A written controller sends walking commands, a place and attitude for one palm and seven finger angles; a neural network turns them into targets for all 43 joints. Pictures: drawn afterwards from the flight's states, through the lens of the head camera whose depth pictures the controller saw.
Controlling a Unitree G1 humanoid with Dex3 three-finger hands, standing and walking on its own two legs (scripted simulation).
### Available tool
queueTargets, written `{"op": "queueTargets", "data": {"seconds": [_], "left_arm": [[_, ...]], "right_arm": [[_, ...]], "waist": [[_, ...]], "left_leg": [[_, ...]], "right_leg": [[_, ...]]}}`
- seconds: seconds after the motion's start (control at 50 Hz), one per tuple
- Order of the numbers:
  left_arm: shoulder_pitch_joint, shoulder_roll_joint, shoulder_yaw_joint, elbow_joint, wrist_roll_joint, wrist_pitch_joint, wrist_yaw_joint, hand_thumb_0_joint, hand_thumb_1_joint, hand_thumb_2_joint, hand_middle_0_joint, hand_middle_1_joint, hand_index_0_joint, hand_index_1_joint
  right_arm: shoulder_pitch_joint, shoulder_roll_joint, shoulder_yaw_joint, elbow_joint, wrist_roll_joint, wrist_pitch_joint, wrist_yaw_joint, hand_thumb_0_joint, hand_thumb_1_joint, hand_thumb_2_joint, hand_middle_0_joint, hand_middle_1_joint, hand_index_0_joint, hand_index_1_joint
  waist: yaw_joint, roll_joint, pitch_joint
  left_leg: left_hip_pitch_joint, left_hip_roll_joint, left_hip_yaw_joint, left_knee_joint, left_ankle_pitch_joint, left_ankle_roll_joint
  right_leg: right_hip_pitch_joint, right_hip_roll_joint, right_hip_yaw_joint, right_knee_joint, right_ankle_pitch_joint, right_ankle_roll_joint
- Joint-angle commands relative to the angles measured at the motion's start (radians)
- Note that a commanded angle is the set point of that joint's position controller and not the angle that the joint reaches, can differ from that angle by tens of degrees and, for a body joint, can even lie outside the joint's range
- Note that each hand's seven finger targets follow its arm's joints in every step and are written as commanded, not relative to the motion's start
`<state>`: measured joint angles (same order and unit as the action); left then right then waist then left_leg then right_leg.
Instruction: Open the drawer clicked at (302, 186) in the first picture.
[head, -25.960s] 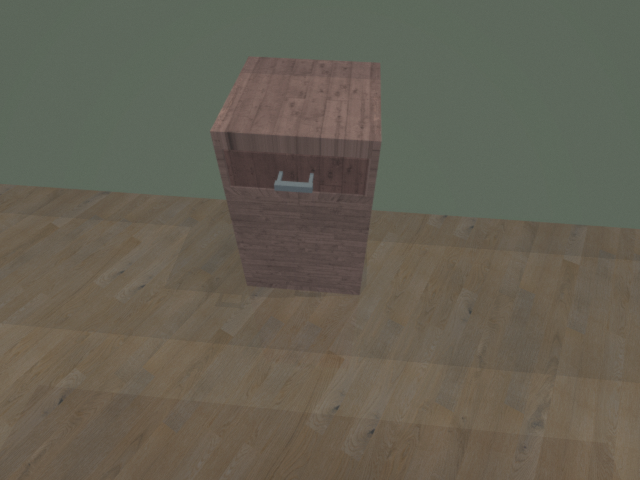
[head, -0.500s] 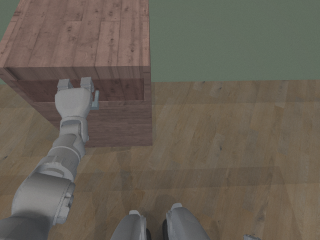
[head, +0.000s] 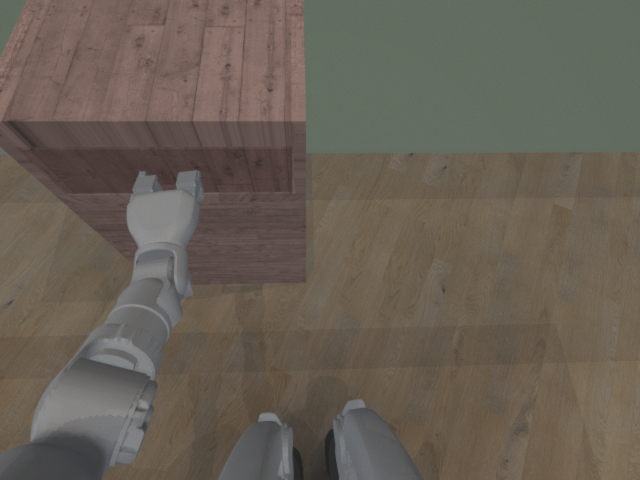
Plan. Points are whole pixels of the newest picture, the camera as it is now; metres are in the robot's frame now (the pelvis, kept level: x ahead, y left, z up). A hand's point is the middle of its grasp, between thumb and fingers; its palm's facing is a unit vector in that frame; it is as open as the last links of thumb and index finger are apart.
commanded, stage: lower the fingers behind the handle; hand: left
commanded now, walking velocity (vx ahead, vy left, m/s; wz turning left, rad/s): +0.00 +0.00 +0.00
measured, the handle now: (167, 190) +0.54 +0.22 -0.09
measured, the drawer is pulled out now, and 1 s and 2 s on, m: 0.00 0.00 0.00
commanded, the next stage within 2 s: lift the fingers back up to retry in 1.30 s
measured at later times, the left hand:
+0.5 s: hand (198, 230) +0.46 +0.16 -0.08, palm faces -0.01 -0.01 -1.00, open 13.8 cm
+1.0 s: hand (199, 232) +0.46 +0.16 -0.09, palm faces +0.03 +0.01 -1.00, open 13.8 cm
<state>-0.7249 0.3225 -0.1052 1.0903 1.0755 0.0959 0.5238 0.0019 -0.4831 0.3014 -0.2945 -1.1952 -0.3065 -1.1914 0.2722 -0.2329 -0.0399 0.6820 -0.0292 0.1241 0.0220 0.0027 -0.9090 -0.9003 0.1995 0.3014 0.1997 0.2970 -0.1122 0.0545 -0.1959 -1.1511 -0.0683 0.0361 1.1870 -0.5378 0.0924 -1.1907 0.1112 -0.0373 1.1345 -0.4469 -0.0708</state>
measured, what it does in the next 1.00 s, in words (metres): lowers itself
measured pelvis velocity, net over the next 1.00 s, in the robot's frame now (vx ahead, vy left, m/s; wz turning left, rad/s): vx -0.03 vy -0.02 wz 0.01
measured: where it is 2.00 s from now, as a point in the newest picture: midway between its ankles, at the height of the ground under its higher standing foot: outside the picture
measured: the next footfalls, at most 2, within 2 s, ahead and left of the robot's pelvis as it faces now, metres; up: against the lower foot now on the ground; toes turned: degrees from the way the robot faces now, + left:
none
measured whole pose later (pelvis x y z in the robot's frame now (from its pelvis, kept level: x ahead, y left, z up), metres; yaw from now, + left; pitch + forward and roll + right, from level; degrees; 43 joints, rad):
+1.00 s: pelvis -0.03 -0.02 -0.06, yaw +1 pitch +32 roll -1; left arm -0.85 0.38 -0.11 1.12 1.15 0.01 0.60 0.00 -0.49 0.30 -0.21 -1.32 -0.32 -1.20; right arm 0.27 -0.25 -0.01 0.68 -0.04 0.06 0.01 0.00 -0.91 -0.90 0.20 0.30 0.20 0.30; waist -0.13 0.05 -0.24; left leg -1.41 -0.06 0.03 1.43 -0.58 0.07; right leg -1.45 0.11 -0.08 1.37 -0.48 -0.10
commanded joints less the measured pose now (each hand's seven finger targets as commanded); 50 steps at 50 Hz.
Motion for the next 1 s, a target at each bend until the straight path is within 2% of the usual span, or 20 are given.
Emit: {"op": "queueTargets", "data": {"seconds": [0.0, 0.04, 0.06, 0.1, 0.14, 0.18, 0.3, 0.32, 0.36, 0.4, 0.44, 0.5, 0.62, 0.64, 0.66, 0.78, 0.86, 0.92, 0.94, 0.98], "left_arm": [[-0.438, 0.182, 0.016, -0.354, 0.01, -0.175, -0.044, 0.0, -0.5, 0.3, -0.3, -1.2, -0.3, -1.2], [-0.346, 0.07, -0.06, -0.202, 0.053, -0.206, -0.029, 0.0, -0.5, 0.3, -0.3, -1.2, -0.3, -1.2], [-0.29, 0.087, -0.032, -0.138, 0.074, -0.213, -0.009, 0.0, -0.5, 0.3, -0.3, -1.2, -0.3, -1.2], [-0.28, 0.122, 0.001, -0.063, 0.089, -0.2, 0.036, 0.0, -0.5, 0.3, -0.3, -1.2, -0.3, -1.2], [-0.306, 0.137, 0.023, -0.077, 0.094, -0.181, 0.073, 0.0, -0.5, 0.3, -0.3, -1.2, -0.3, -1.2], [-0.284, 0.153, 0.055, -0.067, 0.092, -0.152, 0.105, 0.0, -0.5, 0.3, -0.3, -1.2, -0.3, -1.2], [-0.386, 0.204, 0.099, -0.205, 0.095, -0.127, 0.149, 0.0, -0.5, 0.3, -0.3, -1.2, -0.3, -1.2], [-0.387, 0.186, 0.087, -0.181, 0.084, -0.112, 0.148, 0.0, -0.5, 0.3, -0.3, -1.2, -0.3, -1.2], [-0.367, 0.155, 0.057, -0.111, 0.082, -0.08, 0.143, 0.0, -0.5, 0.3, -0.3, -1.2, -0.3, -1.2], [-0.401, 0.17, 0.042, -0.085, 0.08, -0.063, 0.135, 0.0, -0.5, 0.3, -0.3, -1.2, -0.3, -1.2], [-0.436, 0.195, 0.046, -0.08, 0.077, -0.059, 0.125, 0.0, -0.5, 0.3, -0.3, -1.2, -0.3, -1.2], [-0.377, 0.227, 0.069, -0.023, 0.058, -0.052, 0.096, 0.0, -0.5, 0.3, -0.3, -1.2, -0.3, -1.2], [-0.309, 0.213, 0.059, -0.006, 0.052, -0.085, 0.046, 0.0, -0.5, 0.3, -0.3, -1.2, -0.3, -1.2], [-0.297, 0.178, 0.028, 0.0, 0.057, -0.088, 0.039, 0.0, -0.5, 0.3, -0.3, -1.2, -0.3, -1.2], [-0.293, 0.196, 0.044, 0.004, 0.054, -0.093, 0.038, 0.0, -0.5, 0.3, -0.3, -1.2, -0.3, -1.2], [-0.326, 0.2, 0.031, 0.001, 0.061, -0.098, 0.04, 0.0, -0.5, 0.3, -0.3, -1.2, -0.3, -1.2], [-0.325, 0.243, 0.058, 0.003, 0.058, -0.083, 0.04, 0.0, -0.5, 0.3, -0.3, -1.2, -0.3, -1.2], [-0.373, 0.216, 0.031, -0.006, 0.053, -0.067, 0.036, 0.0, -0.5, 0.3, -0.3, -1.2, -0.3, -1.2], [-0.385, 0.247, 0.048, -0.017, 0.056, -0.064, 0.038, 0.0, -0.5, 0.3, -0.3, -1.2, -0.3, -1.2], [-0.392, 0.238, 0.038, -0.016, 0.044, -0.051, 0.03, 0.0, -0.5, 0.3, -0.3, -1.2, -0.3, -1.2]], "right_arm": [[0.156, -0.16, -0.058, -0.054, -0.001, -0.031, -0.05, 0.0, -0.9, -0.9, 0.2, 0.3, 0.2, 0.3], [0.152, -0.147, -0.05, -0.027, -0.008, -0.035, -0.049, 0.0, -0.9, -0.9, 0.2, 0.3, 0.2, 0.3], [0.148, -0.15, -0.046, -0.017, -0.011, -0.031, -0.045, 0.0, -0.9, -0.9, 0.2, 0.3, 0.2, 0.3], [0.138, -0.153, -0.038, -0.025, -0.019, -0.026, -0.032, 0.0, -0.9, -0.9, 0.2, 0.3, 0.2, 0.3], [0.136, -0.152, -0.04, -0.044, -0.027, -0.024, -0.019, 0.0, -0.9, -0.9, 0.2, 0.3, 0.2, 0.3], [0.132, -0.153, -0.041, -0.058, -0.031, -0.016, -0.008, 0.0, -0.9, -0.9, 0.2, 0.3, 0.2, 0.3], [0.136, -0.158, -0.057, -0.067, -0.032, -0.012, -0.001, 0.0, -0.9, -0.9, 0.2, 0.3, 0.2, 0.3], [0.142, -0.158, -0.056, -0.061, -0.033, -0.011, -0.001, 0.0, -0.9, -0.9, 0.2, 0.3, 0.2, 0.3], [0.142, -0.159, -0.053, -0.046, -0.028, -0.013, -0.002, 0.0, -0.9, -0.9, 0.2, 0.3, 0.2, 0.3], [0.135, -0.16, -0.042, -0.042, -0.023, -0.02, -0.007, 0.0, -0.9, -0.9, 0.2, 0.3, 0.2, 0.3], [0.136, -0.163, -0.037, -0.037, -0.021, -0.03, -0.01, 0.0, -0.9, -0.9, 0.2, 0.3, 0.2, 0.3], [0.137, -0.164, -0.026, -0.037, -0.021, -0.039, -0.014, 0.0, -0.9, -0.9, 0.2, 0.3, 0.2, 0.3], [0.135, -0.157, -0.019, -0.053, -0.019, -0.054, -0.014, 0.0, -0.9, -0.9, 0.2, 0.3, 0.2, 0.3], [0.131, -0.154, -0.018, -0.059, -0.016, -0.055, -0.014, 0.0, -0.9, -0.9, 0.2, 0.3, 0.2, 0.3], [0.134, -0.156, -0.017, -0.055, -0.016, -0.056, -0.014, 0.0, -0.9, -0.9, 0.2, 0.3, 0.2, 0.3], [0.137, -0.158, -0.02, -0.055, -0.012, -0.073, -0.017, 0.0, -0.9, -0.9, 0.2, 0.3, 0.2, 0.3], [0.143, -0.162, -0.016, -0.053, -0.011, -0.079, -0.018, 0.0, -0.9, -0.9, 0.2, 0.3, 0.2, 0.3], [0.142, -0.16, -0.016, -0.053, -0.007, -0.083, -0.02, 0.0, -0.9, -0.9, 0.2, 0.3, 0.2, 0.3], [0.142, -0.165, -0.015, -0.054, -0.006, -0.083, -0.021, 0.0, -0.9, -0.9, 0.2, 0.3, 0.2, 0.3], [0.14, -0.164, -0.012, -0.059, -0.002, -0.083, -0.024, 0.0, -0.9, -0.9, 0.2, 0.3, 0.2, 0.3]], "waist": [[-0.04, 0.047, -0.656], [-0.066, 0.007, -0.426], [-0.05, -0.004, -0.325], [-0.045, -0.027, -0.28], [-0.025, 0.042, -0.359], [-0.007, 0.044, -0.412], [-0.018, 0.044, -0.635], [-0.028, 0.035, -0.634], [-0.046, -0.018, -0.547], [-0.054, -0.021, -0.503], [-0.055, 0.01, -0.515], [-0.045, -0.028, -0.483], [-0.031, -0.036, -0.465], [-0.038, -0.03, -0.442], [-0.035, -0.04, -0.422], [-0.053, -0.075, -0.41], [-0.038, -0.059, -0.445], [-0.057, -0.052, -0.438], [-0.048, -0.036, -0.456], [-0.049, -0.026, -0.461]], "left_leg": [[0.463, 0.051, -0.122, -0.114, 0.471, -0.047], [0.376, 0.055, -0.133, -0.097, 0.417, -0.047], [0.307, 0.055, -0.133, -0.09, 0.37, -0.047], [0.184, 0.046, -0.12, -0.071, 0.289, -0.039], [0.196, 0.041, -0.111, -0.065, 0.336, -0.048], [0.186, 0.039, -0.101, -0.052, 0.361, -0.051], [0.277, 0.052, -0.118, -0.022, 0.446, -0.055], [0.274, 0.051, -0.122, -0.022, 0.454, -0.055], [0.209, 0.049, -0.111, -0.02, 0.375, -0.047], [0.133, 0.04, -0.094, -0.022, 0.289, -0.037], [0.126, 0.038, -0.094, -0.022, 0.274, -0.037], [0.054, 0.032, -0.078, -0.01, 0.235, -0.03], [-0.031, 0.027, -0.066, 0.017, 0.203, -0.026], [-0.046, 0.025, -0.061, 0.025, 0.187, -0.026], [-0.068, 0.026, -0.06, 0.03, 0.165, -0.026], [-0.155, 0.024, -0.054, 0.076, 0.094, -0.022], [-0.184, 0.02, -0.05, 0.097, 0.087, -0.023], [-0.182, 0.021, -0.05, 0.098, 0.064, -0.022], [-0.17, 0.022, -0.051, 0.097, 0.06, -0.022], [-0.161, 0.022, -0.053, 0.09, 0.057, -0.021]], "right_leg": [[0.332, -0.038, 0.062, -0.117, 0.354, 0.027], [0.185, -0.033, 0.039, -0.118, 0.268, 0.023], [0.137, -0.028, 0.038, -0.115, 0.221, 0.013], [0.127, -0.024, 0.048, -0.105, 0.168, 0.004], [0.146, -0.027, 0.052, -0.077, 0.205, -0.002], [0.177, -0.026, 0.055, -0.058, 0.238, -0.002], [0.245, -0.031, 0.057, -0.012, 0.337, 0.018], [0.246, -0.031, 0.051, -0.009, 0.343, 0.022], [0.23, -0.031, 0.051, -0.03, 0.292, 0.028], [0.245, -0.032, 0.064, -0.047, 0.24, 0.028], [0.233, -0.036, 0.065, -0.041, 0.224, 0.026], [0.269, -0.036, 0.079, -0.044, 0.213, 0.027], [0.29, -0.039, 0.104, -0.03, 0.216, 0.024], [0.27, -0.039, 0.11, -0.035, 0.203, 0.026], [0.262, -0.042, 0.113, -0.036, 0.176, 0.025], [0.219, -0.048, 0.136, -0.027, 0.087, 0.032], [0.226, -0.051, 0.141, -0.006, 0.075, 0.032], [0.196, -0.05, 0.134, -0.011, 0.032, 0.033], [0.187, -0.05, 0.13, -0.007, 0.015, 0.033], [0.191, -0.049, 0.122, -0.009, 0.006, 0.033]]}}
